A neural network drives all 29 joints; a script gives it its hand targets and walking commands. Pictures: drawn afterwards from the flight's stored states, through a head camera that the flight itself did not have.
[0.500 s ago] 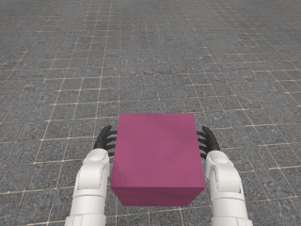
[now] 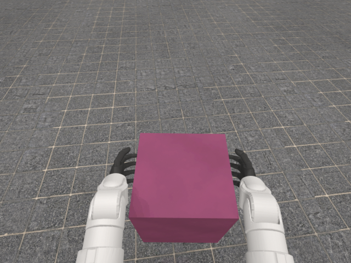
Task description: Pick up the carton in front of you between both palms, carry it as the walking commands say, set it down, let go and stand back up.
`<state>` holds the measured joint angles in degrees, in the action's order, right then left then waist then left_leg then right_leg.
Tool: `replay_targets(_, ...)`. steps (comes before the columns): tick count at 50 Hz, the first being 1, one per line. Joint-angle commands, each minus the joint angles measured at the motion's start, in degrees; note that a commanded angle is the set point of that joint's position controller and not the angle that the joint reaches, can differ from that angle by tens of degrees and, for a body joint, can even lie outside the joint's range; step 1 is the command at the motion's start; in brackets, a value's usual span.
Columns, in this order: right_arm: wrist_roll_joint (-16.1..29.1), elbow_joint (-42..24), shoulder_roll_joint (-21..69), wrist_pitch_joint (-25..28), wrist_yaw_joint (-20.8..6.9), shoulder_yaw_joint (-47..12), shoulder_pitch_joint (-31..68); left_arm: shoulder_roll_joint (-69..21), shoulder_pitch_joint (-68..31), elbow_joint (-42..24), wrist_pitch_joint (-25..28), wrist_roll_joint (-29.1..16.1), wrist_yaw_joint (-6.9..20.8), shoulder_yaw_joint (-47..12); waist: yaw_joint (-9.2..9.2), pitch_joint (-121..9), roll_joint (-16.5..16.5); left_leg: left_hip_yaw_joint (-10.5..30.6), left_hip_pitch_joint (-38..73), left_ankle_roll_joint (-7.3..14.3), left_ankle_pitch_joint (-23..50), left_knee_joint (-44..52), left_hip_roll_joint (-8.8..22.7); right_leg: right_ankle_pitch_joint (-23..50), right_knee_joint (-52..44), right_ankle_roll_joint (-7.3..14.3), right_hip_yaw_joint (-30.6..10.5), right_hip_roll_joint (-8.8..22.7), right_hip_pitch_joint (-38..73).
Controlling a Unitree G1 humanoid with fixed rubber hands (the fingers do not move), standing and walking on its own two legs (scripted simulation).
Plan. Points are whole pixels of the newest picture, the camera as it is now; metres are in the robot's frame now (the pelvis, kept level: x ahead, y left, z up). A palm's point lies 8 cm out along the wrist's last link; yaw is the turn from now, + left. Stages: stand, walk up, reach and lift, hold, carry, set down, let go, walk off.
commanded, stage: carry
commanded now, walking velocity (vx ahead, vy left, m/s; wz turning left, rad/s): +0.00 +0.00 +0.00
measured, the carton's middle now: (181, 191) +0.30 +0.00 -0.05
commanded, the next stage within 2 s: hold in 1.78 s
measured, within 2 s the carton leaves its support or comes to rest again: neither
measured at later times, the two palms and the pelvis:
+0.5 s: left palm (114, 194) +0.25 +0.15 +0.04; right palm (252, 197) +0.25 -0.15 +0.05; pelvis -0.04 +0.00 +0.00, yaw +0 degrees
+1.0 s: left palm (116, 203) +0.23 +0.14 +0.04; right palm (258, 206) +0.23 -0.16 +0.05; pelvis -0.06 -0.01 +0.00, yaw +0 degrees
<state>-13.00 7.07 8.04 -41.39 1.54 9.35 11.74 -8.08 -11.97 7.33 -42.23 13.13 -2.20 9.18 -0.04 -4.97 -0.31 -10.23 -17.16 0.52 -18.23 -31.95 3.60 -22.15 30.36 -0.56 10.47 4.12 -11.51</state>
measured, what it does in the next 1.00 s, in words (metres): shifts its weight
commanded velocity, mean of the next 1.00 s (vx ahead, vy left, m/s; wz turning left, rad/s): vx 0.00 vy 0.00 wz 0.00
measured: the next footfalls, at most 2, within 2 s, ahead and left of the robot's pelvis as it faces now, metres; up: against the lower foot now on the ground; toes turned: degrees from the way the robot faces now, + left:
none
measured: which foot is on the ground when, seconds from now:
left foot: down 0.00-1.00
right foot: down 0.00-1.00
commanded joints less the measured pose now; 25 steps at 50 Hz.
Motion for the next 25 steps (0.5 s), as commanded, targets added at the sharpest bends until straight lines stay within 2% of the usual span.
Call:
replay_targets(1,13.79,-3.36,49.97,1.72,-12.63,-32.56,23.97,-49.84,-25.57,-5.03,2.54,-14.67,13.11,-33.21,-0.01,-18.96,-0.29,4.77,9.54,0.82,32.93,0.06,6.03,36.05,-0.47,0.29,-4.17,6.13,6.32)
replay_targets(5,14.06,-3.27,50.30,1.90,-12.68,-32.60,25.79,-50.01,-27.34,-4.97,2.70,-14.89,13.13,-33.23,-0.01,-16.78,0.24,5.23,8.72,0.89,29.55,1.87,6.36,28.48,-2.02,0.45,-4.31,5.87,4.69)
replay_targets(11,13.65,-1.39,50.52,1.68,-12.89,-31.59,26.47,-50.16,-27.97,-3.04,2.50,-14.36,13.32,-32.08,0.00,-15.25,0.47,5.72,8.00,0.93,24.88,3.87,6.43,22.02,-3.85,0.83,-4.79,5.82,3.33)
replay_targets(25,13.13,0.41,51.81,1.50,-13.42,-30.43,27.89,-51.53,-29.64,-1.02,2.39,-14.22,13.95,-31.01,-0.01,-14.22,0.38,6.07,6.80,0.71,18.08,6.25,6.40,15.00,-6.03,1.29,-5.49,5.81,0.74)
